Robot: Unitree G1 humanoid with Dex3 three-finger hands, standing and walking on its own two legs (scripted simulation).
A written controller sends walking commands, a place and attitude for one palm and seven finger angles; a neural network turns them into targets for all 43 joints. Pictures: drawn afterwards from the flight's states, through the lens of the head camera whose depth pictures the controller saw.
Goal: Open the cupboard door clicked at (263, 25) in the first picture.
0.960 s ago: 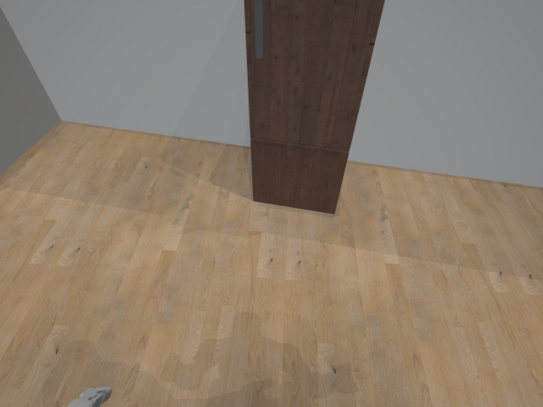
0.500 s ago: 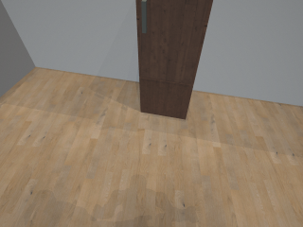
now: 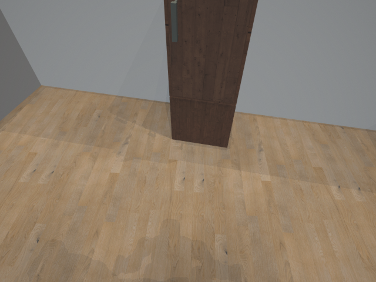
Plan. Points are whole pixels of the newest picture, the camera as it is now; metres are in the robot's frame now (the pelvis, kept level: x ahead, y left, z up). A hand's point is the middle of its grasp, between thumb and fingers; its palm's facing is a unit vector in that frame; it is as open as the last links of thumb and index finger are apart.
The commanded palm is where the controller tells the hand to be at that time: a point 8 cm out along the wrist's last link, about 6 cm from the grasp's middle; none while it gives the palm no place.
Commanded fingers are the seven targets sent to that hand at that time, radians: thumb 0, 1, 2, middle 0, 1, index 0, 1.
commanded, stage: look at it before walking up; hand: left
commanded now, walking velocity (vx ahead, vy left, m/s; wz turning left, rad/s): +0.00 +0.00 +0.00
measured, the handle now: (175, 21) +1.16 +0.13 +0.09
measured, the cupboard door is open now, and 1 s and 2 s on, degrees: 0 0 0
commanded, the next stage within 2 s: walk to a spot facing it in 0.48 s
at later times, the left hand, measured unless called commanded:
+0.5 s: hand out of the picture +0.06 +0.25 -0.16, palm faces -0.03 -0.94 -0.33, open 7.4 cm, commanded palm none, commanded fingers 0.00 0.90 0.90 -0.20 -0.30 -0.20 -0.30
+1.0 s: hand out of the picture +0.03 +0.22 -0.19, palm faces +0.08 -0.98 -0.16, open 7.4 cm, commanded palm none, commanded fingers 0.00 0.90 0.90 -0.20 -0.30 -0.20 -0.30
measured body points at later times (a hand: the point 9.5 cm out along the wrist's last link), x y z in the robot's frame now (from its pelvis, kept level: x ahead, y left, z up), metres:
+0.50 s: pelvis +0.00 +0.00 +0.00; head +0.01 +0.00 +0.45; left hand +0.07 +0.29 -0.13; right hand +0.08 -0.29 -0.13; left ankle +0.01 +0.13 -0.74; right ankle +0.01 -0.12 -0.74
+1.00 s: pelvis +0.09 +0.04 -0.01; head +0.09 +0.06 +0.44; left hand +0.03 +0.27 -0.18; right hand +0.07 -0.19 -0.16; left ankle +0.04 +0.12 -0.74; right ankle +0.03 -0.09 -0.69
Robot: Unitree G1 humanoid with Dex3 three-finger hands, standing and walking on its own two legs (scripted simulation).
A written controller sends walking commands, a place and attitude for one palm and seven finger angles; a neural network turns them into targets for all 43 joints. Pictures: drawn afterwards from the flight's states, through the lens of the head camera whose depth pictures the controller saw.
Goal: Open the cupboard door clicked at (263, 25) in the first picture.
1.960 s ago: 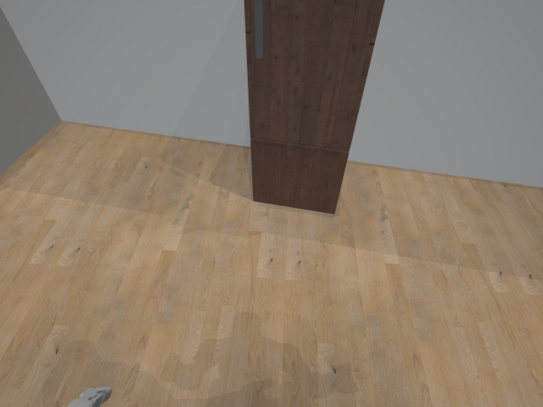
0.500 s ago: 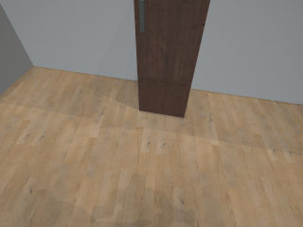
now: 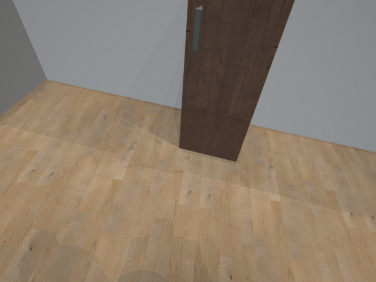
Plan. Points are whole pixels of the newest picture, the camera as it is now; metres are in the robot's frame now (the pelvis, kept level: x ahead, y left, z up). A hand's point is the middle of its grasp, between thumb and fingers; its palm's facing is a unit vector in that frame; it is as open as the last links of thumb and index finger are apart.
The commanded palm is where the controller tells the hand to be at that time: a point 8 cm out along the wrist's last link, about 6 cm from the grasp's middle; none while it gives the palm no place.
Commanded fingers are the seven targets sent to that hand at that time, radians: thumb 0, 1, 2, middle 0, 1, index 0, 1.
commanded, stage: walk to a spot facing it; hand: left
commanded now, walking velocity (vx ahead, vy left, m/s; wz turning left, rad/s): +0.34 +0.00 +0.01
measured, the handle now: (198, 28) +1.07 +0.01 +0.10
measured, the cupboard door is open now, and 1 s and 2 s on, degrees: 0 0 0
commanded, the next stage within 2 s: turn to face it in 0.18 s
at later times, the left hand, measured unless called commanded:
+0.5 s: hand (147, 228) +0.30 +0.12 -0.17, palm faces +0.02 -0.98 -0.22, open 7.3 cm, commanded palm none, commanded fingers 0.00 0.90 0.90 -0.20 -0.30 -0.20 -0.30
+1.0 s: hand (134, 237) +0.27 +0.15 -0.18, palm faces -0.06 -0.99 -0.15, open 7.4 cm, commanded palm none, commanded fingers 0.00 0.90 0.90 -0.20 -0.30 -0.20 -0.30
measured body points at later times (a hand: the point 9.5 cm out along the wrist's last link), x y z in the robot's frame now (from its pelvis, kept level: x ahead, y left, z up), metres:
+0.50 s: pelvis +0.20 -0.06 -0.01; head +0.22 -0.07 +0.44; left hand +0.29 +0.17 -0.15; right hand +0.16 -0.27 -0.18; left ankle +0.10 +0.08 -0.64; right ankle +0.28 -0.12 -0.73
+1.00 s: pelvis +0.26 -0.02 +0.01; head +0.26 +0.00 +0.46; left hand +0.28 +0.20 -0.16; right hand +0.27 -0.26 -0.14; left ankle +0.25 +0.08 -0.73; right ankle +0.25 -0.13 -0.70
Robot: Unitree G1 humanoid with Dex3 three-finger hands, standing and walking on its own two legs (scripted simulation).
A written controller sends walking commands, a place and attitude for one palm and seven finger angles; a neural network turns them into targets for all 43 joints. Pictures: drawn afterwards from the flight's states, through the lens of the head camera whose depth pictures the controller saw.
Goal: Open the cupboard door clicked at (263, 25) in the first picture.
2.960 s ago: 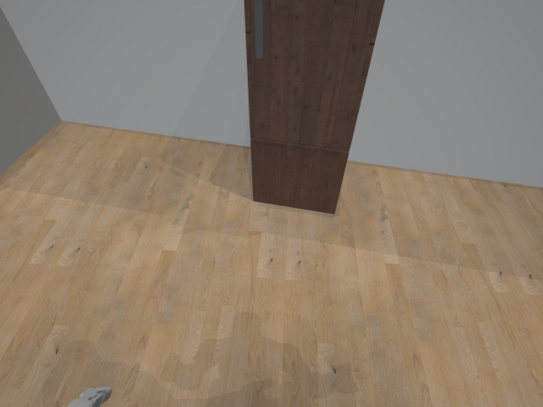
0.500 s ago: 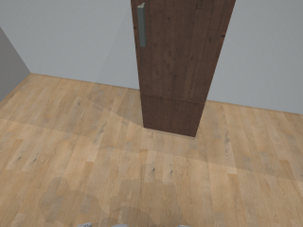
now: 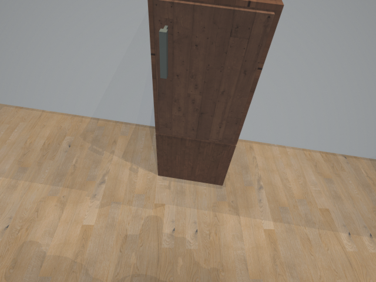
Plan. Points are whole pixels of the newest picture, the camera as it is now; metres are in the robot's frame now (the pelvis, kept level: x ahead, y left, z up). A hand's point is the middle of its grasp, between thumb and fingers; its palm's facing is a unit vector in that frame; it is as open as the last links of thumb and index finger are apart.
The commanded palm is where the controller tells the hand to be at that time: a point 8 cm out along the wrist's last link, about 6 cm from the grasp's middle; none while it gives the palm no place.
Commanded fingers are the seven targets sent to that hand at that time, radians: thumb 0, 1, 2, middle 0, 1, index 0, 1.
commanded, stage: take the last steps up to it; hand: left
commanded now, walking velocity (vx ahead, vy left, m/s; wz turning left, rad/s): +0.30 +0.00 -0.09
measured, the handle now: (165, 52) +0.80 +0.16 +0.09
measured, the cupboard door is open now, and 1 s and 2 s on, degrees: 0 0 0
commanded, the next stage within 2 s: come to a stop and stand still in 0.66 s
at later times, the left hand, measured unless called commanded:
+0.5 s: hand out of the picture +0.13 +0.14 -0.17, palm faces +0.04 -0.98 -0.21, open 7.2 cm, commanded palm none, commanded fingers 0.00 0.90 0.90 -0.20 -0.30 -0.20 -0.30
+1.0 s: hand (131, 225) +0.29 +0.18 -0.18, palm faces +0.02 -0.98 -0.22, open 7.3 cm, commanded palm none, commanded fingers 0.00 0.90 0.90 -0.20 -0.30 -0.20 -0.30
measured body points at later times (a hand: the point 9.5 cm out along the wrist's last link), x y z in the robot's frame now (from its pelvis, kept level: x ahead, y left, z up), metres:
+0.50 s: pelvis +0.11 -0.04 +0.00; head +0.11 -0.05 +0.45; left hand +0.12 +0.19 -0.15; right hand +0.08 -0.27 -0.16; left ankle +0.14 +0.09 -0.69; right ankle +0.05 -0.15 -0.74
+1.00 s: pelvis +0.25 +0.00 +0.00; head +0.27 +0.00 +0.45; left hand +0.29 +0.23 -0.16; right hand +0.28 -0.23 -0.16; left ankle +0.27 +0.09 -0.74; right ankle +0.28 -0.12 -0.72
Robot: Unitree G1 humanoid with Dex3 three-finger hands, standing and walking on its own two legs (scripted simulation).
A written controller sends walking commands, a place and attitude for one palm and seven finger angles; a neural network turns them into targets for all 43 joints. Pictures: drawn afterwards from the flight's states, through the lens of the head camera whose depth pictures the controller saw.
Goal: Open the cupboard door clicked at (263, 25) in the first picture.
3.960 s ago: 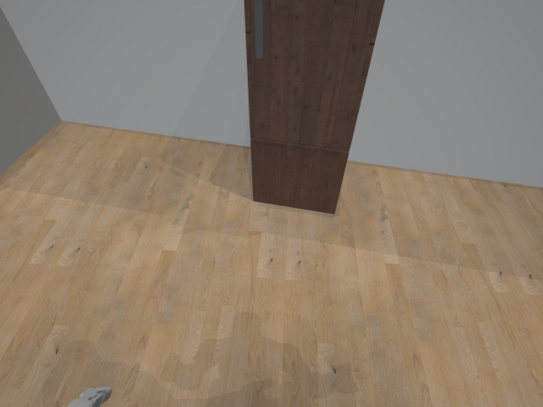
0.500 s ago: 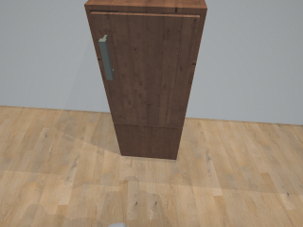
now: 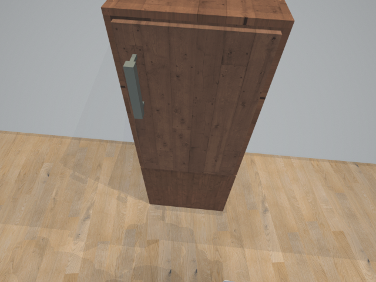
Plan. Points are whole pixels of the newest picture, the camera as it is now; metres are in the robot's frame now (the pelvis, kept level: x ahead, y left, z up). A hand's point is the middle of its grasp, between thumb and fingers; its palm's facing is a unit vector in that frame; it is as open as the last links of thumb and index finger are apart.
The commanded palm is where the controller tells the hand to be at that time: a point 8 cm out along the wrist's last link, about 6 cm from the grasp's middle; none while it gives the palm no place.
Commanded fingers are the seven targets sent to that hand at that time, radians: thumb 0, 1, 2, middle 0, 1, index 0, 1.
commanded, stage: come to a stop and stand still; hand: left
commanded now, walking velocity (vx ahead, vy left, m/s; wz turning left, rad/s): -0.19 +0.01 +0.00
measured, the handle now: (136, 87) +0.55 +0.17 +0.09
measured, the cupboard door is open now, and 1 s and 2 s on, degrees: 0 0 0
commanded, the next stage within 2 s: look again from close up in 1.20 s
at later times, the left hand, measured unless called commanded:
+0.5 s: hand out of the picture +0.00 +0.18 -0.17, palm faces +0.12 -0.97 -0.23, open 7.3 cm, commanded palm none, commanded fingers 0.00 0.90 0.90 -0.20 -0.30 -0.20 -0.30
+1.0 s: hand out of the picture -0.10 +0.16 -0.17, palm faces +0.07 -0.98 -0.17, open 7.4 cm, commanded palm none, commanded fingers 0.00 0.90 0.90 -0.20 -0.30 -0.20 -0.30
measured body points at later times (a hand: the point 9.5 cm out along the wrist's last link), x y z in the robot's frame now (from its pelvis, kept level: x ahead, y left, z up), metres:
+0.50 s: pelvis -0.05 -0.01 +0.00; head -0.03 -0.01 +0.45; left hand -0.01 +0.24 -0.15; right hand +0.02 -0.25 -0.16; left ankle -0.09 +0.13 -0.73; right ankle +0.04 -0.13 -0.74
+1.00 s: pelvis -0.08 +0.01 +0.01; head -0.08 +0.00 +0.46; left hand -0.10 +0.22 -0.16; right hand -0.08 -0.21 -0.16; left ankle -0.09 +0.13 -0.74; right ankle -0.09 -0.10 -0.74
